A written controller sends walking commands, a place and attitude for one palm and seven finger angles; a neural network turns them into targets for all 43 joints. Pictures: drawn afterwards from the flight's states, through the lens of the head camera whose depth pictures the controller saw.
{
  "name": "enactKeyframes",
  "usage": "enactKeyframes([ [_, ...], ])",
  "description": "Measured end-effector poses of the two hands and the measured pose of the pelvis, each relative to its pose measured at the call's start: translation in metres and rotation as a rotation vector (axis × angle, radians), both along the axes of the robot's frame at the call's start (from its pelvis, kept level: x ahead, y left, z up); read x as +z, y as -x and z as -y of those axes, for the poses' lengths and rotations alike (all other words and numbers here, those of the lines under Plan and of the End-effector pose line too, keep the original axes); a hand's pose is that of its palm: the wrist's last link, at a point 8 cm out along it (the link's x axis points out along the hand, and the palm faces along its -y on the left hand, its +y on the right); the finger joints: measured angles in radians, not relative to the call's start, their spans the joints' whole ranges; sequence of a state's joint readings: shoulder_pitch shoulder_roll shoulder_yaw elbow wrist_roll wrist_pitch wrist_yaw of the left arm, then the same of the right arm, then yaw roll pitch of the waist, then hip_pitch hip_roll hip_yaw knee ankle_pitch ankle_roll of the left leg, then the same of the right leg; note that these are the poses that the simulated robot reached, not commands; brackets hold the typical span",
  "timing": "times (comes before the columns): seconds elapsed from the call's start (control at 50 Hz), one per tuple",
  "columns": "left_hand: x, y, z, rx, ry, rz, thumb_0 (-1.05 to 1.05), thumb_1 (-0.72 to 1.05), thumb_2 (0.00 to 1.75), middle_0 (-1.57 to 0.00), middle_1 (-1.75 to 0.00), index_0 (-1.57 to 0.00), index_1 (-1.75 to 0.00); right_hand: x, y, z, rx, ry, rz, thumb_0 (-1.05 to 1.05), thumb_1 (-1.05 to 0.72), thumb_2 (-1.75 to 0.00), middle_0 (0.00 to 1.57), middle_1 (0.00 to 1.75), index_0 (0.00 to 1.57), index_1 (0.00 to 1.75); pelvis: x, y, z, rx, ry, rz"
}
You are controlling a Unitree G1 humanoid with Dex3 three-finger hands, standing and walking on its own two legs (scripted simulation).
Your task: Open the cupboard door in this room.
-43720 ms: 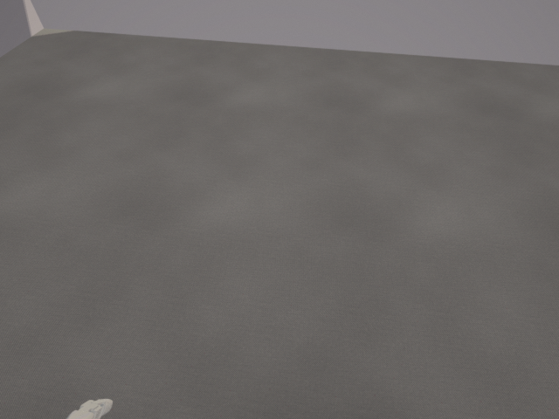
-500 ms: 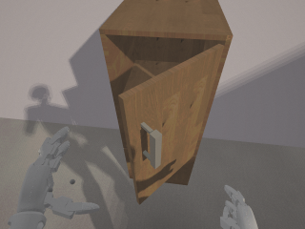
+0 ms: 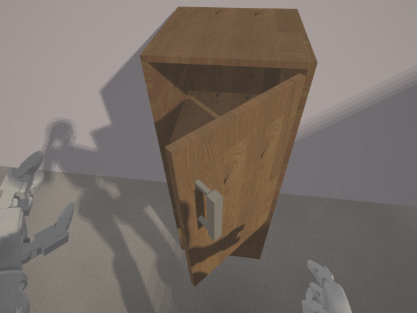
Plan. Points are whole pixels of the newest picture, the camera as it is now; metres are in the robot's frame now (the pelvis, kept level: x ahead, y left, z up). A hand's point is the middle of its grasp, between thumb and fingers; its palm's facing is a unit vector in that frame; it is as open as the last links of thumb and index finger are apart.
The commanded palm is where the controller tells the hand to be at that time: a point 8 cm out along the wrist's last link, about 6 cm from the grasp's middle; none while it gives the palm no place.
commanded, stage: draw the hand back to the body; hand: left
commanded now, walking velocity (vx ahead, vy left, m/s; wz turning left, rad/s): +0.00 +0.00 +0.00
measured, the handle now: (207, 210) +0.30 +0.05 +0.05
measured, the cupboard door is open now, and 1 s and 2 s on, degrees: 49 49 49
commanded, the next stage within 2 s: step back with the hand held close in 0.42 s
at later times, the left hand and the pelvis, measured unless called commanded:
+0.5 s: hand (55, 228) +0.18 +0.25 +0.16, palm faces +0.46 -0.80 -0.38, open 7.4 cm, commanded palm +0.13 +0.29 +0.17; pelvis -0.01 -0.01 +0.00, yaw +0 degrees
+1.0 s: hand (33, 252) +0.14 +0.26 +0.15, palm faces +0.36 -0.78 -0.51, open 7.4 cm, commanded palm +0.09 +0.30 +0.17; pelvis -0.06 +0.01 -0.01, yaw -1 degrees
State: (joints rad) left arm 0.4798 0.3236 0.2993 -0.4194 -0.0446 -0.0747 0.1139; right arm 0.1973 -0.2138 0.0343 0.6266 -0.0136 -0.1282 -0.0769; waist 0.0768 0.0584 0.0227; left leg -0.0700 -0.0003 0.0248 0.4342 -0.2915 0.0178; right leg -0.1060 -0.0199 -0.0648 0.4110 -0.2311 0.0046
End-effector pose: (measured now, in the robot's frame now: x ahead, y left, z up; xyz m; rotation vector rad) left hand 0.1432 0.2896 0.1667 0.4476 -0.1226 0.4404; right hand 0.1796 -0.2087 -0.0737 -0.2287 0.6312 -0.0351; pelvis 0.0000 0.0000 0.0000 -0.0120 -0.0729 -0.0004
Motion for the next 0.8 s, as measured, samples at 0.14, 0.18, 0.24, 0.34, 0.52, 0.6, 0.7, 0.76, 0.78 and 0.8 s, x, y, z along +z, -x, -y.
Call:
enactKeyframes([
  [0.14,0.008,0.0,-0.009,0.047,-0.012,0.032,0.01,0.75,0.84,-0.21,-0.3,-0.21,-0.3,-0.001,0.001,0.009,-0.013,0.005,-0.016,0.01,-0.9,-0.9,0.2,0.3,0.21,0.3,0.001,0.001,0.004,-0.001,-0.001,0.007],
  [0.18,0.007,0.001,-0.006,0.043,-0.002,0.029,0.01,0.79,0.85,-0.21,-0.3,-0.21,-0.3,-0.001,0.002,0.011,-0.015,0.005,-0.02,0.01,-0.9,-0.9,0.2,0.3,0.21,0.3,0.002,0.001,0.004,-0.002,-0.001,0.008],
  [0.24,0.004,0.001,-0.001,0.029,0.008,0.018,0.01,0.84,0.87,-0.21,-0.3,-0.21,-0.3,-0.001,0.004,0.014,-0.021,0.006,-0.024,0.01,-0.9,-0.9,0.2,0.3,0.21,0.3,0.002,0.003,0.006,-0.003,-0.002,0.01],
  [0.34,0.003,0.003,0.004,0.015,0.005,0.01,0.02,0.87,0.89,-0.21,-0.3,-0.21,-0.3,-0.002,0.008,0.017,-0.03,0.004,-0.024,0.01,-0.9,-0.9,0.2,0.3,0.21,0.3,0.002,0.005,0.009,-0.004,-0.002,0.015],
  [0.52,0.006,0.009,0.006,0.022,-0.002,0.025,0.02,0.89,0.9,-0.21,-0.3,-0.21,-0.3,-0.003,0.015,0.019,-0.033,-0.007,-0.023,0.01,-0.9,-0.9,0.2,0.3,0.21,0.3,0.003,0.01,0.013,-0.005,-0.002,0.023],
  [0.6,0.01,0.009,0.004,0.02,-0.025,0.041,0.02,0.89,0.9,-0.21,-0.3,-0.22,-0.3,-0.003,0.019,0.02,-0.035,-0.009,-0.027,0.01,-0.9,-0.9,0.2,0.3,0.21,0.3,0.002,0.014,0.014,-0.002,0.002,0.011],
  [0.7,0.016,0.006,0.0,-0.005,-0.088,0.035,0.02,0.89,0.9,-0.21,-0.3,-0.21,-0.3,-0.002,0.028,0.027,-0.066,0.005,-0.051,0.01,-0.9,-0.9,0.2,0.3,0.21,0.3,0.002,0.021,0.011,-0.007,0.005,-0.037],
  [0.76,0.01,0.006,0.003,-0.045,-0.098,-0.01,0.02,0.89,0.9,-0.21,-0.3,-0.21,-0.3,-0.003,0.036,0.033,-0.101,0.02,-0.067,0.01,-0.9,-0.9,0.2,0.3,0.21,0.3,0.002,0.027,0.007,-0.014,0.001,-0.057],
  [0.78,0.008,0.007,0.004,-0.058,-0.101,-0.024,0.02,0.89,0.9,-0.21,-0.3,-0.21,-0.3,-0.003,0.04,0.034,-0.114,0.025,-0.073,0.01,-0.9,-0.9,0.2,0.3,0.21,0.3,0.001,0.028,0.006,-0.017,0.0,-0.062],
  [0.8,0.006,0.008,0.004,-0.07,-0.104,-0.036,0.02,0.89,0.9,-0.21,-0.3,-0.21,-0.3,-0.003,0.043,0.036,-0.127,0.03,-0.079,0.01,-0.9,-0.9,0.2,0.3,0.21,0.3,0.001,0.031,0.004,-0.018,-0.001,-0.065],
])
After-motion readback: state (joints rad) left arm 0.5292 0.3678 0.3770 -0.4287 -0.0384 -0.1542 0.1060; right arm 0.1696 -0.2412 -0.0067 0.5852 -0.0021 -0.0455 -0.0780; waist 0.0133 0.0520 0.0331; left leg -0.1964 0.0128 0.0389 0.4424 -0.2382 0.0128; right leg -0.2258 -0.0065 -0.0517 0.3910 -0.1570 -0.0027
